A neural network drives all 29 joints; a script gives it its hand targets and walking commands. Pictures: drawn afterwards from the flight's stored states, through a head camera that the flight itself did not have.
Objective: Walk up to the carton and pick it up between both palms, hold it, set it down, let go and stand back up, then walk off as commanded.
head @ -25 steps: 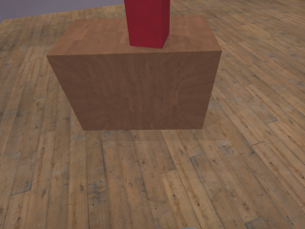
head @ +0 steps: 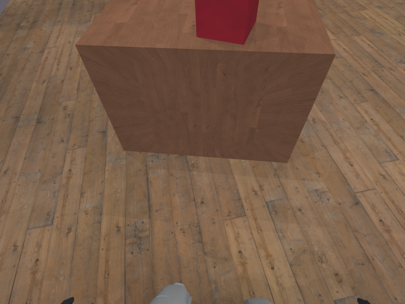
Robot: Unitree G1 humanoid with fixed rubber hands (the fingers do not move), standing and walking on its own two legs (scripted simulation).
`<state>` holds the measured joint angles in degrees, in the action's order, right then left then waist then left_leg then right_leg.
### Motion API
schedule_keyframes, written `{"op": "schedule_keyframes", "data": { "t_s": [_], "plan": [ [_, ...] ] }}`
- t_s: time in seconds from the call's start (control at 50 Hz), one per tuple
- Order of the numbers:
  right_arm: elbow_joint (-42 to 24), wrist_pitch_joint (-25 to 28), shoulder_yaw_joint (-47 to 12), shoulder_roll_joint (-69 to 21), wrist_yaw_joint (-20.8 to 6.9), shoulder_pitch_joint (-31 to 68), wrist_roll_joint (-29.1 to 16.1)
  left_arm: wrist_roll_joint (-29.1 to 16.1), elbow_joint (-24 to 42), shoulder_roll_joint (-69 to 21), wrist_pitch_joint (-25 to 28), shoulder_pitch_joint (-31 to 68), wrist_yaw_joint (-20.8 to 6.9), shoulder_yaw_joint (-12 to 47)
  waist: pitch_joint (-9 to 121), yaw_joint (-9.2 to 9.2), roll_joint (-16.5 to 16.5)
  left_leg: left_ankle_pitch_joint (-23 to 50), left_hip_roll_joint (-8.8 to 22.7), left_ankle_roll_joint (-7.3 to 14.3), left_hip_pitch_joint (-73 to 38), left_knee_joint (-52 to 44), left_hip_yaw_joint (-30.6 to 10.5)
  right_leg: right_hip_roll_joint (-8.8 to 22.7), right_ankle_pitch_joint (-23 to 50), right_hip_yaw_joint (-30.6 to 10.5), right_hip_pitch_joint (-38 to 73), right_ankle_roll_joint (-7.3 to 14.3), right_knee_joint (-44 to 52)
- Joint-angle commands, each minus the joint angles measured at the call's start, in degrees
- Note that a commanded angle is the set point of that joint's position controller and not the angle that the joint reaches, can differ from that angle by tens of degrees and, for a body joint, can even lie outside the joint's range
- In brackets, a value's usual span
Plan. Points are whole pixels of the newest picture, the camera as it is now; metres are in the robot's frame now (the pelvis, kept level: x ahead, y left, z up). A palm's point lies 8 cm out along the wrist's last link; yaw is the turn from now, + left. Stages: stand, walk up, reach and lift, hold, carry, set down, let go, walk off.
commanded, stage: walk off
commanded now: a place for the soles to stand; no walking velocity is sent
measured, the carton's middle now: out of the picture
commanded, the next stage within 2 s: stand in 0.58 s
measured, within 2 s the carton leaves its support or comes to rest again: neither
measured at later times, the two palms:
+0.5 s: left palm out of the picture +0.09 +0.31 -0.09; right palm out of the picture +0.08 -0.31 -0.10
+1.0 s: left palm out of the picture +0.11 +0.32 -0.09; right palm out of the picture +0.08 -0.30 -0.08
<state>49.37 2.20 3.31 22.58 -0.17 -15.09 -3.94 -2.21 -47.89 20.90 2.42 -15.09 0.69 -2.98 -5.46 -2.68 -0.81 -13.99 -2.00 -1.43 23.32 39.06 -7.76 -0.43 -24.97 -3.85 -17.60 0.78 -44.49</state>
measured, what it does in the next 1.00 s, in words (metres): stands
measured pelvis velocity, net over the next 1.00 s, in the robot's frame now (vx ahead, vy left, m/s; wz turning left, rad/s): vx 0.02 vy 0.02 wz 0.00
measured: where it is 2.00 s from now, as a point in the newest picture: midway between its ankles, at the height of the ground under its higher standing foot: outside the picture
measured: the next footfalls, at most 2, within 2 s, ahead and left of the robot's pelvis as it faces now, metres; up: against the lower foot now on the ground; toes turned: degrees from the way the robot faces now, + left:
none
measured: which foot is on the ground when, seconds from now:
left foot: down 0.00-1.00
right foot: down 0.00-1.00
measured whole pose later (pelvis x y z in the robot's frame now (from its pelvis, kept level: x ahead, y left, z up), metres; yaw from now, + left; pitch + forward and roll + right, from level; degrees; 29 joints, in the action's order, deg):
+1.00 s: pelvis +0.02 +0.02 +0.02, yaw +0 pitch +0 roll -1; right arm 56.9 1.9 3.3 22.6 -0.2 -13.4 -3.9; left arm -2.2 -57.9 20.8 2.4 -8.0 -0.1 -1.8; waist 1.3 -0.6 -0.8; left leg -11.5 -1.0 -1.4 20.1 31.2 -7.8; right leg -0.5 -18.4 -3.9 -11.9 -0.4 -29.7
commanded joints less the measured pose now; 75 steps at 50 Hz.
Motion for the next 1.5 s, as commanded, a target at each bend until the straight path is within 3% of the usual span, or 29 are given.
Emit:
{"op": "schedule_keyframes", "data": {
  "t_s": [0.0,0.02,0.06,0.1,0.2,0.26,0.3,0.36,0.4,0.48,0.58,0.64,0.66,0.74,0.78,0.84,0.86,0.92,0.98,1.02,1.06,1.08,1.12,1.2,1.22,1.28,1.3,1.34,1.48],
  "plan": [
    [-4.1,0.6,1.6,13.1,0.5,8.0,6.0,2.5,-2.3,11.3,0.0,-7.3,0.1,-2.8,4.3,-1.25,-5.0,-11.8,12.9,11.0,1.4,-16.3,-13.1,0.8,-2.1,-1.2,6.7,2.4,9.9],
    [-3.4,0.4,1.6,11.2,0.2,7.9,5.6,2.9,-1.1,12.0,0.6,-4.4,0.1,-2.7,6.3,-0.27,-0.7,-2.3,9.1,7.1,-1.7,-11.2,-8.1,2.3,3.1,-5.4,7.3,3.7,16.0],
    [-2.5,0.5,1.7,10.2,0.4,7.9,5.4,3.3,-0.2,15.1,1.7,-0.1,0.7,-3.1,6.6,0.91,1.7,13.8,4.2,4.3,-4.3,-0.6,-1.1,9.4,20.7,-14.3,4.5,5.1,17.4],
    [-2.5,0.7,1.6,10.4,0.5,6.6,5.6,3.0,1.1,16.2,1.7,2.7,0.8,-2.8,7.1,2.62,0.0,14.6,4.6,5.4,-7.2,-1.4,0.1,8.8,26.0,-11.4,2.9,6.1,13.7],
    [-1.9,0.4,1.7,11.0,0.5,7.7,5.4,2.5,0.3,13.9,0.9,3.5,0.6,-1.7,9.7,2.15,-0.9,11.3,8.5,7.5,-11.5,-8.9,-6.8,4.3,15.4,-6.4,0.4,3.4,12.7],
    [-1.1,0.4,1.4,10.8,0.4,8.1,5.6,2.4,-0.4,13.9,0.9,4.5,0.4,-1.9,8.1,1.98,0.3,9.8,7.4,7.1,-9.8,-8.5,-5.8,4.5,14.1,-7.2,0.1,4.1,14.7],
    [-0.6,0.5,1.4,11.1,0.6,7.7,5.7,2.2,-0.8,13.3,0.5,5.4,0.4,-1.6,9.2,2.45,-3.3,11.7,8.2,7.1,-11.9,-10.2,-5.5,3.8,16.8,-6.1,-0.2,3.0,12.0],
    [-1.4,0.6,1.5,11.3,0.5,7.7,5.7,2.3,-0.4,13.5,0.3,4.7,0.3,-1.6,8.6,2.47,-1.4,3.3,8.9,7.6,-11.1,-12.7,-7.9,3.3,11.2,-6.0,-0.2,3.7,13.0],
    [-1.5,0.3,1.1,9.9,0.2,9.5,5.6,2.8,-1.3,13.9,1.1,3.5,0.3,-1.7,8.5,1.68,-0.3,12.0,8.2,7.3,-11.3,-8.7,-5.1,4.8,14.4,-8.1,1.2,3.4,16.3],
    [0.7,-0.3,1.2,10.2,0.3,9.0,5.4,2.9,-2.1,14.9,1.0,6.3,0.2,-2.2,5.8,2.86,1.2,4.7,5.0,5.6,-10.1,-7.7,-1.0,7.7,12.0,-10.5,-1.9,4.8,19.3],
    [1.2,0.1,1.6,13.5,0.2,5.4,5.4,3.2,-3.4,13.8,0.4,8.3,-0.6,-1.3,9.5,3.96,0.9,-6.0,7.2,6.0,-9.5,-13.8,-6.7,3.9,1.7,-8.3,0.2,2.8,18.9],
    [2.4,0.5,0.2,10.8,0.0,7.9,5.4,2.9,-5.0,11.6,0.8,7.3,-0.9,-0.8,8.4,1.96,-1.0,-4.7,7.1,5.8,-7.2,-14.4,-6.3,5.4,4.3,-9.0,3.6,2.7,21.4],
    [1.9,0.3,0.2,9.6,-0.2,7.7,5.2,3.4,-4.7,13.3,1.0,9.0,-0.8,-0.7,6.8,3.27,3.2,0.4,5.3,4.7,-7.8,-12.5,-3.2,6.3,5.6,-10.4,2.1,2.8,23.5],
    [4.6,1.1,0.1,10.7,0.5,6.8,5.5,2.9,-6.7,11.6,0.7,8.9,-0.6,-0.8,10.3,3.37,1.5,15.5,6.3,4.5,-13.8,-11.9,-3.4,5.8,18.1,-8.2,4.5,2.2,20.9],
    [5.1,0.7,0.1,12.2,0.5,8.7,5.1,3.1,-7.6,12.5,0.4,8.4,-0.4,-0.6,8.8,2.21,-0.6,10.4,6.7,4.8,-10.9,-13.6,-4.3,4.7,16.0,-7.4,5.0,2.1,21.5],
    [5.3,0.8,0.1,11.8,0.9,6.0,5.1,3.1,-7.9,13.0,0.4,9.9,-0.3,-0.5,9.4,3.16,5.4,15.9,6.7,4.4,-14.2,-13.0,-3.3,5.4,18.6,-7.6,5.7,1.9,22.9],
    [5.6,0.8,0.1,12.9,0.8,6.8,5.6,3.0,-7.4,11.2,0.2,9.8,-0.1,-0.4,9.4,2.64,3.6,17.4,6.5,4.0,-14.1,-12.8,-3.3,5.0,21.3,-6.9,5.3,1.5,22.3],
    [5.5,0.8,-0.1,11.3,0.6,8.6,5.6,3.2,-8.2,11.1,0.3,10.5,-0.3,-0.4,7.3,2.55,-0.7,12.6,6.9,3.8,-10.9,-14.3,-3.3,4.8,15.9,-6.9,5.4,1.5,23.0],
    [5.4,0.6,0.2,12.2,0.5,9.8,5.7,3.1,-9.0,10.3,0.1,9.9,-0.5,0.0,5.5,2.48,0.4,5.4,7.4,4.0,-9.9,-17.1,-5.3,4.2,13.1,-6.5,4.7,2.1,22.8],
    [5.2,0.4,0.5,12.6,0.6,9.8,6.1,3.3,-9.6,11.9,-0.4,8.0,-0.6,-0.8,7.5,1.37,1.5,6.3,7.3,4.0,-10.1,-16.5,-4.8,4.5,12.1,-6.5,6.3,2.3,24.4],
    [5.9,0.7,0.2,11.8,0.5,6.8,4.9,3.0,-8.4,12.4,0.1,11.2,-0.4,-0.3,8.8,3.79,2.0,13.0,6.4,3.6,-13.3,-15.2,-3.5,5.8,18.4,-7.0,6.6,1.6,24.4],
    [6.9,0.6,0.0,11.0,0.6,7.6,4.9,2.9,-9.4,12.4,0.5,9.9,-0.6,-0.2,9.5,2.01,0.8,15.4,6.7,4.1,-13.5,-14.8,-3.3,5.7,18.1,-7.3,7.1,1.6,24.0],
    [5.6,0.6,0.3,10.8,0.7,7.8,5.3,3.2,-9.9,13.2,-0.1,11.0,-0.2,-0.9,9.7,3.99,2.4,12.8,7.0,3.9,-14.4,-14.7,-4.1,5.2,19.9,-5.7,6.9,2.2,24.3],
    [6.0,0.3,0.3,11.7,0.6,10.1,5.4,2.9,-9.7,13.6,0.3,11.7,-0.3,-0.8,10.0,2.17,1.0,18.4,7.0,4.2,-14.3,-14.4,-2.7,4.9,20.7,-6.1,7.6,1.3,24.4],
    [6.5,0.4,0.4,11.4,0.6,9.7,5.5,3.8,-9.5,13.6,0.4,12.4,0.0,-0.9,9.1,2.12,3.3,17.5,7.1,4.0,-13.2,-15.3,-3.4,5.4,20.7,-5.2,8.8,1.7,24.5],
    [6.0,0.2,0.0,11.6,0.6,8.9,4.7,3.1,-9.8,13.2,-0.1,10.2,-0.3,-0.7,7.0,2.49,-1.2,13.4,6.8,4.4,-13.1,-15.4,-3.5,5.4,15.7,-6.8,5.7,2.0,25.3],
    [6.8,0.1,-0.4,11.1,0.6,8.0,5.3,3.0,-9.8,11.7,-0.3,11.7,-0.5,-0.4,9.0,3.14,2.1,10.7,6.8,3.9,-13.6,-16.4,-3.6,5.5,15.2,-6.2,7.8,1.5,25.8],
    [6.4,0.0,0.2,11.5,0.6,9.1,5.8,2.7,-10.1,12.1,-0.4,10.6,-0.3,-0.3,5.0,2.18,1.1,5.5,6.4,3.8,-10.2,-17.9,-5.0,4.6,13.7,-6.2,5.9,1.8,25.3],
    [7.5,0.3,0.0,11.2,0.4,8.5,5.3,2.8,-11.0,12.6,-0.5,10.6,-0.7,-0.3,5.9,2.08,0.9,4.6,7.5,3.7,-9.7,-18.4,-5.8,4.4,11.5,-5.4,7.2,1.5,24.8]
  ]
}}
